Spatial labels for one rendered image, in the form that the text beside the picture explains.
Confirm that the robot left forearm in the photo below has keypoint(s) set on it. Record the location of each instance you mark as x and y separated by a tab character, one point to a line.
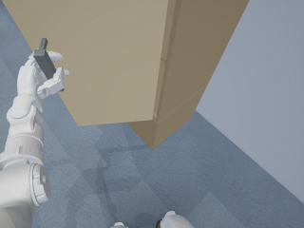
25	140

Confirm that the robot left hand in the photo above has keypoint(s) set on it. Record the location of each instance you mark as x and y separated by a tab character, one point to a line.
32	82

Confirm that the handle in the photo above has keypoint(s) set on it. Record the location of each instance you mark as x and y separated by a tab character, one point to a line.
43	60

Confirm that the robot right shin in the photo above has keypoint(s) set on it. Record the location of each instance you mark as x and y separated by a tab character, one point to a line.
170	213

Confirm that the robot left shin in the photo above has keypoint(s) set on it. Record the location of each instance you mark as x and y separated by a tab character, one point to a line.
118	223

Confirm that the robot shin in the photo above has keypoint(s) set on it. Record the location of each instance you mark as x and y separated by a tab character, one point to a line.
170	213
118	223

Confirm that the cupboard door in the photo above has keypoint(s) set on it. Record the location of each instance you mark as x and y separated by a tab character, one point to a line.
111	48

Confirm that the robot left upper arm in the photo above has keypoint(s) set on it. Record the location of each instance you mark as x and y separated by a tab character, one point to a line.
22	190

